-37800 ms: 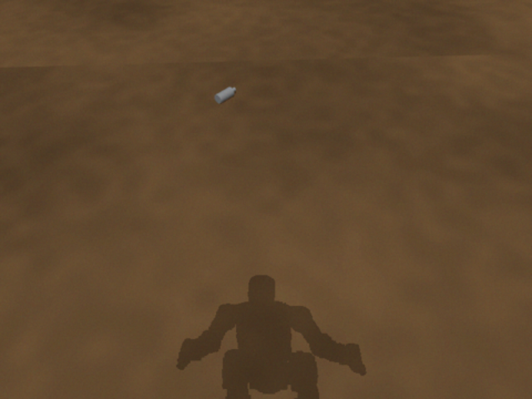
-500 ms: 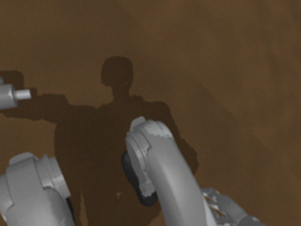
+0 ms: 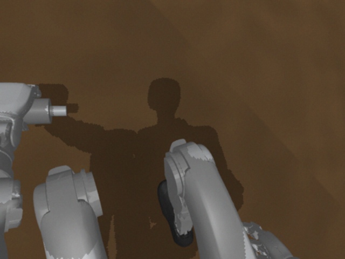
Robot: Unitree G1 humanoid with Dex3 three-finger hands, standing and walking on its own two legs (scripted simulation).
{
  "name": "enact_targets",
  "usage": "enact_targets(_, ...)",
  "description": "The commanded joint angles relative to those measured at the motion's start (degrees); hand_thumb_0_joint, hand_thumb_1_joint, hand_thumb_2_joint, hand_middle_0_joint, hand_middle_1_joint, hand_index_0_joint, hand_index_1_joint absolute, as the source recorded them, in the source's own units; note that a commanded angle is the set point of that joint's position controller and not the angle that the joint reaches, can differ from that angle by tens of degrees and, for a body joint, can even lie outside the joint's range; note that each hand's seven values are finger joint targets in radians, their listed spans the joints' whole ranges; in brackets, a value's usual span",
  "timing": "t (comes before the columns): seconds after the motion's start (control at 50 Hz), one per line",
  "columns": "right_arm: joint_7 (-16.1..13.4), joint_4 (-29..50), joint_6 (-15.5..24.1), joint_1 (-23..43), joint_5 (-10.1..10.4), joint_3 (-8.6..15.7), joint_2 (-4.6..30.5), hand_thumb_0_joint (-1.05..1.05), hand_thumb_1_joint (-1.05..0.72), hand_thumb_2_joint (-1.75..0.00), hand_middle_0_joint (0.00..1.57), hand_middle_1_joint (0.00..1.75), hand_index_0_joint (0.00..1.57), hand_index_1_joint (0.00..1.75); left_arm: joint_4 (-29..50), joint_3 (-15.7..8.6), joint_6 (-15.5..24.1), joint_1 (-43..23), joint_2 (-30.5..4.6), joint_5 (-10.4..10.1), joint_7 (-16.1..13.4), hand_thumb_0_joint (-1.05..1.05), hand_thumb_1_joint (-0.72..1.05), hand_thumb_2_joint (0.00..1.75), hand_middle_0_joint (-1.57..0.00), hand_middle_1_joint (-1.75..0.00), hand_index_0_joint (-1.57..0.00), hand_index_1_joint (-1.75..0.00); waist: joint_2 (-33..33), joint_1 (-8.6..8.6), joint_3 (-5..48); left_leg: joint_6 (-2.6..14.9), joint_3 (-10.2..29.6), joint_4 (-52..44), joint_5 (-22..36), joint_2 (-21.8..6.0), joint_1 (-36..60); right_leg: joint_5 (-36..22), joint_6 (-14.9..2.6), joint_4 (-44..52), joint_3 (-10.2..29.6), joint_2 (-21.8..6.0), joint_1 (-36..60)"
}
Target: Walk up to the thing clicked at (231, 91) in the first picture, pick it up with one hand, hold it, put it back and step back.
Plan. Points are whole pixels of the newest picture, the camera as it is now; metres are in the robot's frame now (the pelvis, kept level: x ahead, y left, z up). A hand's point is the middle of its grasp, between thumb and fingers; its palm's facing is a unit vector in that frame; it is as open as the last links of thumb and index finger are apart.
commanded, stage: settle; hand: left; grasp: from above
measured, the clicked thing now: (29, 111) +0.46 +0.26 -0.25
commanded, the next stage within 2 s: lift in 0.38 s
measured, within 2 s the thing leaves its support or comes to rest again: neither
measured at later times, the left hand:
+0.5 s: hand (2, 106) +0.44 +0.27 -0.13, palm faces -0.50 -0.01 -0.87, open 9.1 cm
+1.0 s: hand out of the picture +0.39 +0.29 -0.04, palm faces -0.51 -0.05 -0.86, open 9.1 cm
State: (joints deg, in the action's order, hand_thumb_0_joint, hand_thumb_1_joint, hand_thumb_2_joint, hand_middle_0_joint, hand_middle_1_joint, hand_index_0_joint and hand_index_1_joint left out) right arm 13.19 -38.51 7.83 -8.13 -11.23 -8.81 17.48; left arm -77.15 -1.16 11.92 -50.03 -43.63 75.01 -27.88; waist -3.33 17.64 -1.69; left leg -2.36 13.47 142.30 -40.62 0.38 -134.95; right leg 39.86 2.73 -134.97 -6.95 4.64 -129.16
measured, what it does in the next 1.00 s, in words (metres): rises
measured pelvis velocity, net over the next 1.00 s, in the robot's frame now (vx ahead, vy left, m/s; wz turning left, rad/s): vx -0.01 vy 0.00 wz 0.12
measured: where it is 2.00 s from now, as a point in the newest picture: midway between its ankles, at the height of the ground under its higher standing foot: (138, 240)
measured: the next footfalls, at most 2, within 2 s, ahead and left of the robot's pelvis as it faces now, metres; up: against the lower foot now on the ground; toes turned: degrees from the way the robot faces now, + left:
none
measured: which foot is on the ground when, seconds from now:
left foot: down 0.00-1.00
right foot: down 0.00-1.00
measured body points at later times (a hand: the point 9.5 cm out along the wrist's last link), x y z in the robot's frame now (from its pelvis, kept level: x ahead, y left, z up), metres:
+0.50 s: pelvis -0.01 +0.00 +0.03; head +0.22 +0.08 +0.41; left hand +0.46 +0.27 -0.08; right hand +0.07 -0.28 -0.06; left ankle +0.06 +0.13 -0.28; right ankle +0.10 -0.12 -0.28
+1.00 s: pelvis -0.01 +0.00 +0.10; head +0.19 +0.08 +0.49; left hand +0.41 +0.29 +0.01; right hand +0.09 -0.27 -0.01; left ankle +0.06 +0.13 -0.28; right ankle +0.10 -0.12 -0.28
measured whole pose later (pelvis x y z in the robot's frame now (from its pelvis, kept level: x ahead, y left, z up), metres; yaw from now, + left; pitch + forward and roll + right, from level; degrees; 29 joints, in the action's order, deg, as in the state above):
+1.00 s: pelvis -0.01 +0.00 +0.10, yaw +7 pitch +35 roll -6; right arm 4.1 -36.9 -3.5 -11.3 -2.4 -0.2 15.0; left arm -54.7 4.4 13.2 -40.2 -36.4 64.8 -5.2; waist 1.1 10.5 8.2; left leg -0.6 6.1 122.2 -36.5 0.2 -120.9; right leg 37.8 2.9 -119.1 -1.4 2.1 -116.6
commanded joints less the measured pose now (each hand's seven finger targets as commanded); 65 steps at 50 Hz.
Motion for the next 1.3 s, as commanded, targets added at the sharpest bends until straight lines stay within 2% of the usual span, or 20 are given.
enact_targets(0.0, -1.24, -0.26, -0.68, -10.82, 2.32, 7.54, 15.94, 0.0, -0.91, -0.91, 0.2, 0.3, 0.2, 0.3, 15.57, 0.5, -1.66, -24.21, -9.39, -2.93, -0.59, 0.0, 0.82, 0.5, -1.19, -0.33, -1.18, -0.33, 30.44, 0.23, 44.82, 2.49, -8.32, -15.94, 14.31, -1.03, 35.01, -17.56, -5.47, 13.93, -4.89, 0.47, 19.01)
enact_targets(0.02, -1.45, -0.73, -0.94, -11.26, 2.5, 7.66, 15.78, 0.0, -0.92, -0.91, 0.2, 0.3, 0.2, 0.3, 14.71, 1.15, -1.87, -24.78, -8.59, -3.23, 0.35, 0.0, 0.82, 0.51, -1.19, -0.32, -1.19, -0.33, 28.99, 0.8, 44.7, 2.67, -8.25, -15.81, 14.01, -1.0, 34.54, -17.31, -5.41, 14.21, -4.76, 0.49, 19.08)
enact_targets(0.08, -2.16, -0.62, -2.08, -11.99, 3.25, 8.14, 14.81, 0.0, -0.91, -0.91, 0.2, 0.3, 0.2, 0.3, 14.98, 1.47, -2.7, -24.24, -8.25, -4.04, 2.72, 0.0, 0.83, 0.58, -1.21, -0.37, -1.2, -0.38, 26.59, -0.7, 47.27, 2.96, -8.65, -17.17, 15.05, -0.72, 34.94, -18.02, -5.13, 15.25, -4.0, 0.36, 21.85)
enact_targets(0.14, -3.03, -0.6, -3.35, -12.33, 3.93, 8.27, 14.14, 0.0, -0.91, -0.91, 0.2, 0.3, 0.2, 0.3, 14.12, 3.48, -2.83, -24.12, -5.62, -4.99, 5.85, 0.0, 0.85, 0.63, -1.23, -0.38, -1.22, -0.4, 24.25, -0.5, 45.2, 3.08, -9.01, -18.38, 14.46, -0.37, 33.75, -17.15, -5.21, 16.45, -3.65, 0.1, 22.41)
enact_targets(0.18, -3.87, -0.21, -4.3, -12.6, 4.33, 8.49, 14.85, 0.0, -0.92, -0.91, 0.2, 0.3, 0.2, 0.3, 12.81, 2.04, -2.77, -24.03, -8.39, -4.95, 7.4, 0.0, 0.86, 0.64, -1.24, -0.38, -1.22, -0.4, 22.04, -0.93, 44.5, 3.32, -9.41, -18.11, 15.43, -0.03, 33.03, -17.96, -5.14, 17.27, -3.21, -0.19, 23.1)
enact_targets(0.22, -4.47, 0.4, -5.21, -12.44, 4.36, 8.28, 14.22, 0.0, -0.92, -0.91, 0.2, 0.3, 0.2, 0.3, 13.7, 2.95, -2.15, -24.51, -6.53, -5.31, 9.0, 0.0, 0.84, 0.7, -1.25, -0.38, -1.22, -0.41, 20.86, -0.74, 44.35, 3.37, -9.62, -18.23, 15.24, 0.18, 31.75, -17.57, -5.22, 17.82, -2.78, -0.4, 24.02)
enact_targets(0.26, -5.16, 0.58, -6.03, -12.31, 4.65, 8.17, 13.89, 0.0, -0.92, -0.91, 0.2, 0.3, 0.2, 0.3, 13.84, 2.07, -1.32, -24.04, -8.37, -5.33, 10.21, 0.0, 0.84, 0.69, -1.24, -0.41, -1.22, -0.43, 19.81, -1.73, 44.36, 3.52, -9.86, -18.87, 14.7, 0.28, 31.46, -16.85, -4.98, 18.22, -2.39, -0.48, 24.71)
enact_targets(0.38, -6.79, 1.99, -7.61, -12.07, 4.32, 7.75, 13.02, 0.0, -0.91, -0.91, 0.2, 0.3, 0.2, 0.3, 15.95, 1.27, 1.52, -26.81, -10.41, -5.02, 11.34, 0.0, 0.8, 0.7, -1.2, -0.43, -1.18, -0.45, 19.79, -1.86, 44.73, 3.53, -10.53, -19.18, 11.66, 0.46, 30.42, -11.86, -5.15, 19.97, -0.41, -0.39, 26.18)
enact_targets(0.54, -7.76, 2.27, -8.24, -13.48, 5.02, 9.15, 13.76, 0.0, -0.91, -0.91, 0.2, 0.3, 0.2, 0.3, 18.79, 0.36, 1.54, -25.89, -10.92, -4.49, 10.86, 0.0, 0.82, 0.68, -1.16, -0.49, -1.16, -0.49, 24.29, -3.42, 48.67, 2.77, -10.15, -23.22, 13.04, 0.61, 38.89, -13.67, -5.77, 19.67, -2.15, -1.03, 23.24)
enact_targets(0.68, -8.46, 1.93, -9.45, -13.82, 6.73, 10.95, 13.02, 0.0, -0.91, -0.91, 0.2, 0.3, 0.2, 0.3, 23.3, 0.92, -0.84, -21.58, -9.31, -7.98, 15.71, 0.0, 0.83, 0.76, -1.18, -0.49, -1.17, -0.5, 23.81, -4.91, 49.09, 3.14, -10.5, -27.43, 10.66, 0.69, 41.39, -11.77, -5.59, 22.8, -0.78, -1.63, 23.8)
enact_targets(0.72, -8.78, 2.6, -9.86, -13.53, 7.38, 11.73, 12.75, 0.0, -0.91, -0.91, 0.2, 0.3, 0.2, 0.3, 29.47, 0.3, -0.38, -22.77, -10.33, -9.18, 16.98, 0.0, 0.84, 0.74, -1.19, -0.47, -1.18, -0.48, 24.13, -5.61, 52.08, 3.26, -10.66, -28.57, 10.78, 0.61, 43.07, -11.87, -5.61, 23.75, -0.22, -1.71, 25.1)
enact_targets(0.76, -8.93, 2.58, -10.18, -13.81, 7.63, 12.01, 12.29, 0.0, -0.91, -0.91, 0.2, 0.3, 0.2, 0.3, 27.48, 0.53, -0.06, -17.7, -8.45, -9.86, 18.27, 0.0, 0.82, 0.74, -1.18, -0.47, -1.16, -0.48, 21.39, -5.57, 48.26, 3.31, -10.67, -29.79, 10.07, 0.71, 41.8, -11.02, -5.4, 25.03, 0.08, -1.98, 25.17)
enact_targets(0.8, -9.45, 3.0, -10.35, -13.39, 8.07, 12.68, 11.89, 0.0, -0.91, -0.91, 0.2, 0.3, 0.2, 0.3, 32.42, -0.27, 0.88, -18.79, -10.02, -10.57, 19.02, 0.0, 0.81, 0.72, -1.17, -0.46, -1.16, -0.47, 21.48, -6.31, 52.05, 3.62, -11.32, -30.08, 10.48, 0.78, 43.53, -11.46, -5.34, 26.25, 1.05, -1.99, 27.08)
enact_targets(0.84, -9.57, 3.4, -10.35, -13.57, 8.33, 12.41, 10.88, 0.0, -0.91, -0.91, 0.2, 0.3, 0.2, 0.3, 31.95, 0.59, 1.13, -15.47, -7.7, -11.63, 19.39, 0.0, 0.81, 0.73, -1.18, -0.45, -1.17, -0.46, 18.51, -6.47, 49.96, 3.92, -11.24, -31.79, 9.34, 0.63, 43.32, -10.97, -4.82, 28.16, 1.48, -2.04, 28.28)
enact_targets(0.88, -10.12, 3.76, -10.43, -12.72, 8.71, 13.18, 11.14, 0.0, -0.91, -0.91, 0.2, 0.3, 0.2, 0.3, 35.75, -0.82, 1.63, -16.13, -9.95, -11.51, 19.09, 0.0, 0.82, 0.73, -1.19, -0.43, -1.17, -0.45, 20.51, -7.21, 50.26, 3.55, -10.66, -34.1, 8.14, 0.47, 45.63, -9.69, -5.12, 28.87, 1.52, -2.18, 28.07)
enact_targets(0.9, -10.12, 3.59, -10.47, -13.06, 8.82, 12.98, 10.68, 0.0, -0.9, -0.9, 0.2, 0.3, 0.2, 0.3, 33.81, -0.15, 1.42, -13.66, -8.2, -11.72, 19.2, 0.0, 0.8, 0.73, -1.18, -0.43, -1.16, -0.45, 19.6, -7.17, 48.81, 3.55, -10.26, -35.27, 8.13, 0.18, 46.57, -10.2, -4.77, 29.24, 1.38, -2.14, 28.44)
enact_targets(1.04, -11.11, 4.47, -10.98, -12.32, 9.77, 13.88, 10.14, 0.0, -0.9, -0.91, 0.2, 0.3, 0.2, 0.3, 40.94, -0.17, 1.02, -8.75, -7.33, -13.07, 20.39, 0.0, 0.81, 0.72, -1.18, -0.43, -1.16, -0.45, 18.85, -8.59, 51.06, 3.62, -9.98, -41.48, 10.96, -0.11, 54.47, -12.5, -4.29, 34.92, 2.11, -2.48, 35.15)
enact_targets(1.06, -11.35, 4.96, -11.09, -12.05, 9.92, 14.17, 9.75, 0.0, -0.9, -0.9, 0.2, 0.3, 0.2, 0.3, 44.85, 0.33, 0.96, -10.23, -6.7, -13.59, 20.51, 0.0, 0.84, 0.72, -1.19, -0.44, -1.18, -0.46, 19.21, -8.9, 53.87, 3.67, -10.51, -41.77, 12.02, -0.09, 56.73, -13.14, -4.36, 36.13, 2.39, -2.33, 36.84)
enact_targets(1.14, -12.26, 4.59, -11.2, -10.95, 10.53, 14.27, 9.39, 0.0, -0.89, -0.9, 0.2, 0.3, 0.2, 0.3, 43.29, 0.49, -0.26, -4.45, -5.26, -13.96, 20.82, 0.0, 0.83, 0.71, -1.19, -0.42, -1.17, -0.44, 17.7, -9.21, 49.38, 3.51, -9.17, -47.09, 11.79, -0.37, 60.52, -12.88, -4.02, 39.57, 2.23, -2.59, 39.39)
enact_targets(1.28, -13.86, 5.2, -11.37, -9.22, 11.11, 14.0, 7.62, 0.0, -0.9, -0.9, 0.2, 0.3, 0.2, 0.3, 47.76, 0.58, -0.54, 4.52, -3.75, -15.48, 22.28, 0.0, 0.78, 0.7, -1.18, -0.39, -1.15, -0.42, 14.71, -10.65, 47.84, 3.94, -11.1, -53.92, 15.64, 0.01, 67.23, -15.31, -3.67, 49.04, 3.67, -2.54, 50.98)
